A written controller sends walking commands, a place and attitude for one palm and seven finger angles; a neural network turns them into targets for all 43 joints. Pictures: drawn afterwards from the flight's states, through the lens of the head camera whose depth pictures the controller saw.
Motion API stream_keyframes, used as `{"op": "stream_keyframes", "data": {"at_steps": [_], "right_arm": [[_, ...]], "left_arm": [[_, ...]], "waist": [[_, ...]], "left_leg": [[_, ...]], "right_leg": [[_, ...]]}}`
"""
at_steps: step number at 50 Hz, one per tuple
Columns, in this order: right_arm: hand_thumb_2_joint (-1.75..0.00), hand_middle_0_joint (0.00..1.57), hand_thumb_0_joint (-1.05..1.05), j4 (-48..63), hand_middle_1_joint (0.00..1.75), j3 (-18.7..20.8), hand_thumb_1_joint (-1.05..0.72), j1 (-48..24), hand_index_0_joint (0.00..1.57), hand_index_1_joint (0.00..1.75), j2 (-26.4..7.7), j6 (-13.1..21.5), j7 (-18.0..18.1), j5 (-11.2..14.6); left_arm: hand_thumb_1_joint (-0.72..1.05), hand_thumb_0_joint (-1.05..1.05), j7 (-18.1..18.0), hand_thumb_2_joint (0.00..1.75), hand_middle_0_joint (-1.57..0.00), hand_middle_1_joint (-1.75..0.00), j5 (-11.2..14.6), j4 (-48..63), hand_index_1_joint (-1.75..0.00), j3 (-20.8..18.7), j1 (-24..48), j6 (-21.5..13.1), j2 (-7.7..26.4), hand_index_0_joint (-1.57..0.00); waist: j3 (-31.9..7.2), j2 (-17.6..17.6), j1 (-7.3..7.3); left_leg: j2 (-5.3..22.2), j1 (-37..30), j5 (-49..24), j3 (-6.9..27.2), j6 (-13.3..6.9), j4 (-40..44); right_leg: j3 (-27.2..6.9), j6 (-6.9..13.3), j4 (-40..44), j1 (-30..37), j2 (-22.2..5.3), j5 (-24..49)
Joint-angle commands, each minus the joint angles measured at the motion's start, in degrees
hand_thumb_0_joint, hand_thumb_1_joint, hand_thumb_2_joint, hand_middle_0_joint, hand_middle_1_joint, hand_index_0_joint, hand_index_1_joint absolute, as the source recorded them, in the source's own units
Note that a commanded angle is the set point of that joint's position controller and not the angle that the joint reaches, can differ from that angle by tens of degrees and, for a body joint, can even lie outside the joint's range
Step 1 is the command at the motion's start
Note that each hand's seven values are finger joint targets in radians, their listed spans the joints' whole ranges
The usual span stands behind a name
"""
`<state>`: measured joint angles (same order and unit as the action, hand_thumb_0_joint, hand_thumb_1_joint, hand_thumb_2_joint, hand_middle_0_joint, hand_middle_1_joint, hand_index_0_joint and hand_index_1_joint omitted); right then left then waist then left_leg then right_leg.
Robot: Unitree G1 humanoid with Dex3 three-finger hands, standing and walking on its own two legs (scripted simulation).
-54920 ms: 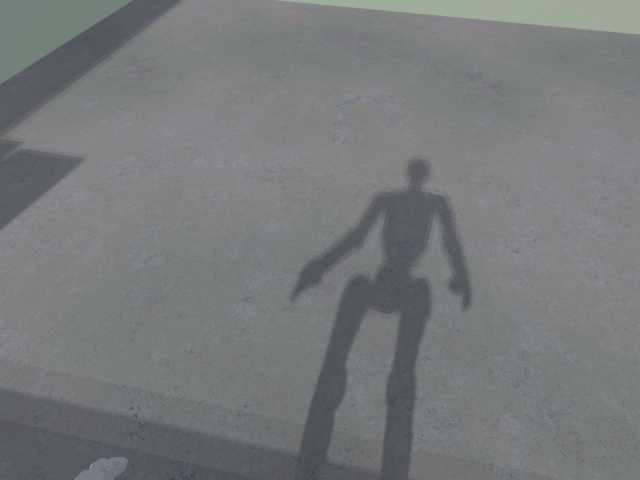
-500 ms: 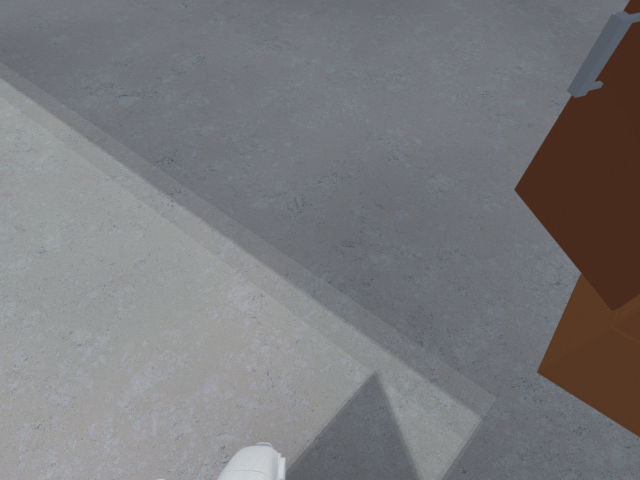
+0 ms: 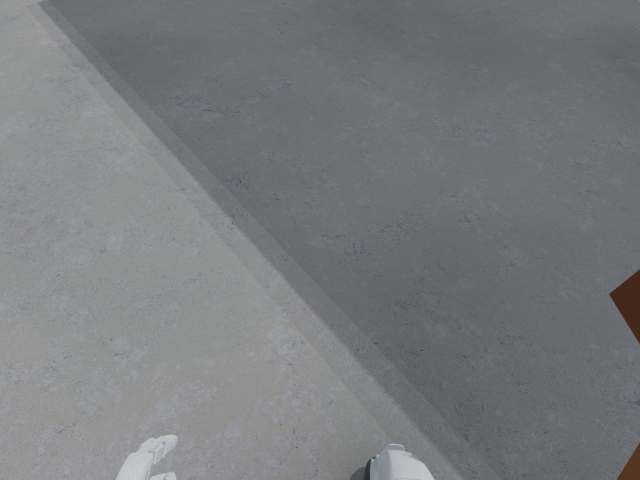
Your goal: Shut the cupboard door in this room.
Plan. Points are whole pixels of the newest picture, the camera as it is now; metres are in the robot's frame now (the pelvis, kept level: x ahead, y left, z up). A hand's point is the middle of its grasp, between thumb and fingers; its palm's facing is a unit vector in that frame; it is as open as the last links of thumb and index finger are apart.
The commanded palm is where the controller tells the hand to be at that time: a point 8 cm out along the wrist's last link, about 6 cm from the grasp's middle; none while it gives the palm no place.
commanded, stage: walk to a spot facing it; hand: left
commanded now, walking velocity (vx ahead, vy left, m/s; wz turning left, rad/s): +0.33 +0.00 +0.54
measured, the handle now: out of the picture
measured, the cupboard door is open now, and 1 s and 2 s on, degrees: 56 56 56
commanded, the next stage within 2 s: turn to face it in 0.40 s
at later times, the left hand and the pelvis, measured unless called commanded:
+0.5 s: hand out of the picture +0.11 +0.21 -0.20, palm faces +0.38 -0.90 -0.19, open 7.3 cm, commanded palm none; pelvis +0.20 +0.03 -0.02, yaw +21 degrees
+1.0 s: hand (174, 345) +0.34 +0.27 -0.18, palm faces +0.21 -0.96 -0.19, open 7.3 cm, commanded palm none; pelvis +0.31 +0.08 -0.01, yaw +9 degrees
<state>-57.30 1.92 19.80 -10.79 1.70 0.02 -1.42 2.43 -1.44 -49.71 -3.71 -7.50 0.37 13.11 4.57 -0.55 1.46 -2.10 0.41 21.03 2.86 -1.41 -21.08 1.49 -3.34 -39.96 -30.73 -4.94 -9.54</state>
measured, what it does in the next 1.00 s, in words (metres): walks ahead: right foot, then left foot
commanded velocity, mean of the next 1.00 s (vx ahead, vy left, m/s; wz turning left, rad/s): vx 0.12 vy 0.00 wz -0.04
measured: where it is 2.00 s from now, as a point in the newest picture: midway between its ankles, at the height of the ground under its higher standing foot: (285, 421)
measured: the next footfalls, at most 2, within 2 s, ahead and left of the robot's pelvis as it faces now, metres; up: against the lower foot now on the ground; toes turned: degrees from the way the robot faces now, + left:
right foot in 0.06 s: +0.17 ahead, -0.14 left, +0.00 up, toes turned -1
left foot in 0.48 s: +0.29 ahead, +0.15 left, +0.00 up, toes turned +27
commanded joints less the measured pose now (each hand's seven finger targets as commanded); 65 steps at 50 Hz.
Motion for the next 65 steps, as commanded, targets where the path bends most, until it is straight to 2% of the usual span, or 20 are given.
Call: {"op": "stream_keyframes", "data": {"at_steps": [1,3,4,7,10,19,22,23,24,25,30,45,47,48,51,61,62,63,64,65], "right_arm": [[-0.90,0.20,0.00,3.27,0.30,3.22,-0.90,-2.80,0.20,0.30,-10.84,1.23,0.66,0.23],[-0.90,0.20,0.00,5.30,0.30,2.36,-0.90,1.79,0.20,0.30,-4.97,1.66,0.35,1.38],[-0.90,0.20,0.00,5.47,0.30,2.98,-0.90,0.08,0.20,0.30,-6.70,1.00,0.04,0.89],[-0.90,0.20,0.00,4.58,0.30,2.58,-0.90,-4.80,0.20,0.30,-4.84,-0.10,-1.14,-0.09],[-0.90,0.20,0.00,4.20,0.30,2.29,-0.90,-3.45,0.20,0.30,-2.43,-1.61,-1.95,0.05],[-0.90,0.20,0.00,10.16,0.30,1.60,-0.90,-13.61,0.20,0.30,-2.46,-0.95,-3.72,0.00],[-0.90,0.20,0.00,8.90,0.30,2.45,-0.90,-5.79,0.20,0.30,-6.52,-0.44,-3.08,-0.47],[-0.90,0.20,0.00,7.43,0.30,3.69,-0.90,1.06,0.20,0.30,-11.32,-0.24,-2.49,-0.75],[-0.90,0.20,0.00,7.02,0.30,5.55,-0.90,7.22,0.20,0.30,-19.51,0.14,-1.81,-1.25],[-0.90,0.20,0.00,5.93,0.30,5.20,-0.90,9.12,0.20,0.30,-20.68,-0.22,-0.84,-0.20],[-0.90,0.20,0.00,7.71,0.30,0.83,-0.90,-6.64,0.20,0.30,-8.88,1.27,1.67,-0.14],[-0.90,0.20,0.00,3.62,0.30,2.57,-0.90,-7.58,0.20,0.30,-9.20,-1.71,2.16,-0.05],[-0.90,0.20,0.00,4.70,0.30,2.83,-0.90,-7.97,0.20,0.30,-7.85,-1.69,1.76,0.79],[-0.90,0.20,0.00,6.41,0.30,2.29,-0.90,-9.54,0.20,0.30,-4.70,-1.79,1.52,1.10],[-0.90,0.20,0.00,7.84,0.30,1.98,-0.90,-12.78,0.20,0.30,-5.99,-2.64,2.05,0.92],[-0.90,0.20,0.00,7.03,0.30,1.69,-0.90,-2.99,0.20,0.30,-5.27,-2.09,1.86,1.02],[-0.90,0.20,0.00,6.66,0.30,2.11,-0.90,-1.46,0.20,0.30,-7.89,-1.53,2.05,0.74],[-0.90,0.20,0.00,7.09,0.30,2.98,-0.90,-0.40,0.20,0.30,-13.50,-0.96,2.15,-0.15],[-0.90,0.20,0.00,8.07,0.30,3.33,-0.90,1.38,0.20,0.30,-15.80,-1.19,2.32,-0.28],[-0.90,0.20,0.00,7.83,0.30,2.95,-0.90,-0.03,0.20,0.30,-14.82,-0.88,2.50,-0.76]], "left_arm": [[0.90,0.00,-0.84,0.90,-0.20,-0.30,-0.14,1.10,-0.30,-2.59,-11.79,-3.07,7.26,-0.20],[0.90,0.00,-2.22,0.90,-0.20,-0.30,-0.60,-1.61,-0.30,-4.36,-24.44,-3.59,16.04,-0.20],[0.90,0.00,-2.83,0.90,-0.20,-0.30,-0.34,-0.47,-0.30,-4.13,-18.41,-3.06,14.02,-0.20],[0.90,0.00,-3.37,0.90,-0.20,-0.30,-0.54,1.62,-0.30,-1.91,-7.57,-3.65,5.65,-0.20],[0.90,0.00,-3.38,0.90,-0.20,-0.30,-0.57,0.51,-0.30,-1.74,-7.65,-4.67,4.52,-0.20],[0.90,0.00,-3.05,0.90,-0.20,-0.30,-0.52,-2.25,-0.30,-2.40,-11.37,-4.62,8.02,-0.20],[0.90,0.00,-2.73,0.90,-0.20,-0.30,0.10,-1.64,-0.30,-2.95,-10.66,-4.05,10.62,-0.20],[0.90,0.00,-2.35,0.90,-0.20,-0.30,0.36,-0.61,-0.30,-2.85,-11.25,-3.73,9.77,-0.20],[0.90,0.00,-1.51,0.90,-0.20,-0.30,0.82,2.32,-0.30,-1.72,-10.73,-3.40,5.57,-0.20],[0.90,0.00,-2.16,0.90,-0.20,-0.30,0.43,5.06,-0.30,-1.22,-4.74,-3.13,7.15,-0.20],[0.90,0.00,-2.73,0.90,-0.20,-0.30,-0.17,-3.31,-0.30,0.24,-12.30,-0.74,2.10,-0.20],[0.90,0.00,-1.99,0.90,-0.20,-0.30,-0.30,-1.38,-0.30,-1.35,-8.84,1.23,0.94,-0.20],[0.90,0.00,-2.40,0.90,-0.20,-0.30,-0.70,-2.52,-0.30,-2.27,-14.28,0.16,5.48,-0.20],[0.90,0.00,-2.88,0.90,-0.20,-0.30,-0.67,-3.29,-0.30,-2.81,-16.46,-0.56,9.44,-0.20],[0.90,0.00,-4.48,0.90,-0.20,-0.30,0.09,-1.95,-0.30,-3.20,-12.38,-0.11,8.42,-0.20],[0.90,0.00,-2.97,0.90,-0.20,-0.30,0.13,1.63,-0.30,-3.55,-1.81,1.43,9.71,-0.20],[0.90,0.00,-2.74,0.90,-0.20,-0.30,0.57,2.41,-0.30,-3.06,-1.64,1.82,7.92,-0.20],[0.90,0.00,-2.26,0.90,-0.20,-0.30,1.03,3.55,-0.30,-2.33,-3.30,2.10,4.42,-0.20],[0.90,0.00,-2.04,0.90,-0.20,-0.30,0.72,4.94,-0.30,-1.90,-1.75,1.76,4.80,-0.20],[0.90,0.00,-1.97,0.90,-0.20,-0.30,0.10,4.43,-0.30,-2.34,-0.77,2.11,5.83,-0.20]], "waist": [[-4.67,1.29,-7.25],[-16.17,-22.24,-9.39],[-10.62,-16.75,-7.44],[-3.88,-6.86,-2.45],[-3.60,-7.21,-0.33],[-1.91,-6.15,-2.18],[-7.27,-4.20,2.54],[-12.83,3.44,5.99],[-16.79,20.87,7.87],[-17.68,12.08,8.94],[-9.12,6.57,-1.24],[-4.25,6.07,-2.27],[-7.78,-3.70,-4.36],[-7.95,-13.49,-5.41],[-7.95,-8.89,-4.83],[-7.44,-7.55,0.94],[-7.81,-1.71,1.29],[-8.55,14.43,1.13],[-8.13,16.77,2.16],[-7.53,14.12,1.68]], "left_leg": [[9.23,15.99,-21.09,6.54,-6.15,-10.13],[-4.01,33.18,13.77,-0.78,-1.74,-46.31],[0.57,36.52,11.70,1.67,-2.17,-54.28],[6.72,34.92,-1.70,1.28,-0.48,-55.36],[7.75,33.78,-3.82,-1.70,1.03,-47.78],[6.49,30.25,-4.85,-8.74,0.11,-20.32],[1.00,13.19,-7.44,-12.84,-1.47,-12.48],[4.83,-1.71,-11.39,-5.62,-3.94,-9.26],[23.45,-13.70,-25.44,23.14,-12.24,-4.65],[27.61,-11.92,-29.74,27.44,-15.38,-0.97],[19.18,8.67,-30.56,5.64,-8.26,2.68],[20.65,7.11,-31.22,-8.53,-4.98,-7.57],[13.12,14.70,-20.47,-14.39,0.56,-22.83],[5.00,27.72,10.16,-15.07,3.83,-35.04],[5.98,36.21,10.72,-1.40,4.38,-47.28],[3.07,11.88,-7.49,-5.56,5.14,-8.92],[6.55,5.35,-9.14,-2.67,4.15,-2.19],[19.98,1.39,-12.96,12.09,-0.86,3.21],[28.96,4.79,-18.88,19.18,-6.76,4.72],[29.12,7.23,-21.19,18.17,-8.26,5.15]], "right_leg": [[1.35,2.40,10.01,28.55,2.71,0.01],[-32.70,10.21,25.54,45.42,-22.83,-13.54],[-32.87,11.93,28.30,37.94,-23.61,-24.73],[-12.61,9.54,28.19,20.34,-17.50,-16.39],[-1.19,9.31,28.21,18.81,-16.03,-2.71],[9.40,8.12,21.80,28.06,-17.57,14.17],[15.04,5.67,4.66,25.59,-15.46,25.52],[15.99,3.18,-10.11,15.85,-12.61,16.73],[14.26,-1.09,-30.21,-4.66,-1.78,-24.09],[3.55,0.41,-35.60,-8.75,-0.97,-27.20],[-1.70,0.84,-27.62,-0.12,-3.16,-11.37],[3.95,2.96,5.92,13.59,3.59,-2.90],[-8.13,7.53,13.94,24.54,-3.85,21.60],[-21.83,15.28,16.77,31.77,-15.36,42.18],[-23.96,19.28,17.87,31.55,-14.22,32.59],[-16.80,9.93,13.24,13.43,-3.96,11.38],[-14.59,7.20,9.59,7.48,-0.48,3.85],[-7.65,3.75,-1.26,-0.37,7.33,-13.02],[-2.70,2.29,-13.50,-0.67,7.58,-26.44],[-4.84,1.97,-21.89,-1.09,5.98,-26.05]]}}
